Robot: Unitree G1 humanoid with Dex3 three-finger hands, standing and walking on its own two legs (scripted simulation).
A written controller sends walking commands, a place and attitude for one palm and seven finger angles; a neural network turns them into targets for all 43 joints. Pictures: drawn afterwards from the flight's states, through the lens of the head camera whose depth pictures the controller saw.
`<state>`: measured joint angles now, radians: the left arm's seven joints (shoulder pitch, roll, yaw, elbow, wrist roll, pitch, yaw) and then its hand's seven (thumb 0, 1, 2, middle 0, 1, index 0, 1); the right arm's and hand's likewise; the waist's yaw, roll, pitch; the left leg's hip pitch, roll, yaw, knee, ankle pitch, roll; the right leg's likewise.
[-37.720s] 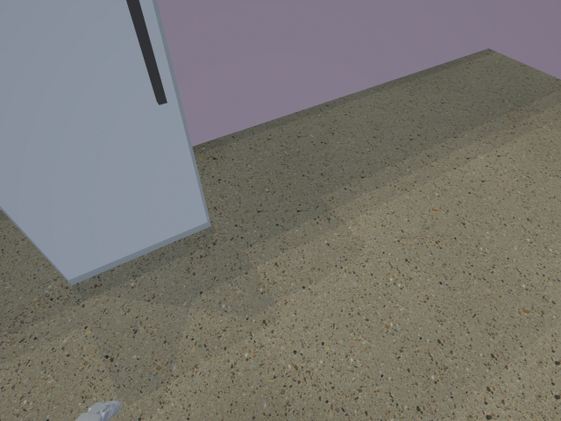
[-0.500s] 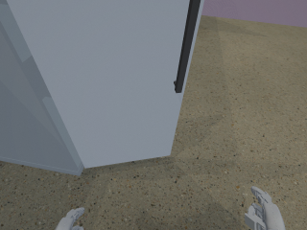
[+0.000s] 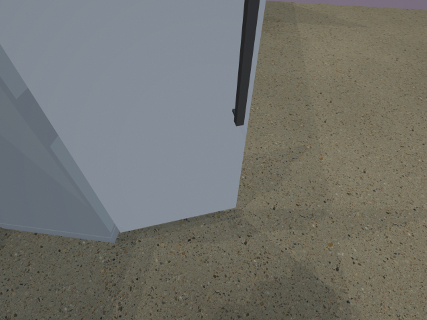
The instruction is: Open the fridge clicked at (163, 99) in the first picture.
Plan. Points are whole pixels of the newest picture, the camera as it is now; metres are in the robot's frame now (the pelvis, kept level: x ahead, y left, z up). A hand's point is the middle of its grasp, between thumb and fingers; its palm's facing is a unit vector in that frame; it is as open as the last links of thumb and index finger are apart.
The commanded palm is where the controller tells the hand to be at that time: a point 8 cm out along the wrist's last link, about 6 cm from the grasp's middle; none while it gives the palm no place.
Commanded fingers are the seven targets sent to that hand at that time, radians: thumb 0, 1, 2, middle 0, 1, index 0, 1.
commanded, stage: let the arm hang, fingers relaxed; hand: right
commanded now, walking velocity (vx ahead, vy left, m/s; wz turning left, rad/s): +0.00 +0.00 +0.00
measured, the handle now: (244, 42) +0.68 -0.02 +0.18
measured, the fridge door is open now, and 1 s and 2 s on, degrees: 69 69 69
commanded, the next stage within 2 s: look to check the result in 0.44 s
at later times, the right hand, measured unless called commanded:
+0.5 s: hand out of the picture -0.01 -0.17 -0.18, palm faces +0.02 +0.99 -0.14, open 7.3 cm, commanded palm none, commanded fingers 0.00 -0.90 -0.90 0.20 0.30 0.20 0.30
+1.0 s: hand out of the picture +0.01 -0.18 -0.18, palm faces +0.01 +0.99 -0.16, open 7.3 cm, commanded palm none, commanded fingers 0.00 -0.90 -0.90 0.20 0.30 0.20 0.30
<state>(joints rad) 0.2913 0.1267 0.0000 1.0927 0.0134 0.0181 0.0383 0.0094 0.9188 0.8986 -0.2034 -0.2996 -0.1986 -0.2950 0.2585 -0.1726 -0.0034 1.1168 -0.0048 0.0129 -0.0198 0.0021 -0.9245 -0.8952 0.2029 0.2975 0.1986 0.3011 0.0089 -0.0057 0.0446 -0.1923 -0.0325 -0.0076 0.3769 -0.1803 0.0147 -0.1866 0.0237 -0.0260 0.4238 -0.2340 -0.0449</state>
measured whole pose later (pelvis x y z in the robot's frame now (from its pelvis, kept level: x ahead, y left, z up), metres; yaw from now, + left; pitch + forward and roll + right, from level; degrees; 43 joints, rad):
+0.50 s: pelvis +0.00 -0.02 +0.00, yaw +0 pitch -1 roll +1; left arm 0.31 0.11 0.00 1.13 0.01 0.00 0.05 0.00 0.91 0.90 -0.20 -0.30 -0.20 -0.29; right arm 0.28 -0.12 0.00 1.16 -0.01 0.00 -0.03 0.01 -0.92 -0.90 0.20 0.30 0.20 0.30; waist 0.01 0.01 0.03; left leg -0.18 0.00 -0.03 0.40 -0.20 -0.01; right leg -0.16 0.06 -0.04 0.40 -0.23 -0.07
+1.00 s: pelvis +0.01 -0.02 +0.00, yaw +1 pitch -1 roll +0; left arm 0.29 0.12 0.00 1.13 0.01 -0.01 0.05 0.00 0.91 0.90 -0.20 -0.30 -0.20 -0.29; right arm 0.26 -0.13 -0.01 1.16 -0.01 0.00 -0.03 0.01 -0.92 -0.90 0.20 0.30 0.20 0.30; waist 0.01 0.01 0.04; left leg -0.18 0.00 -0.03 0.40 -0.21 -0.02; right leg -0.15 0.06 -0.05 0.40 -0.24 -0.08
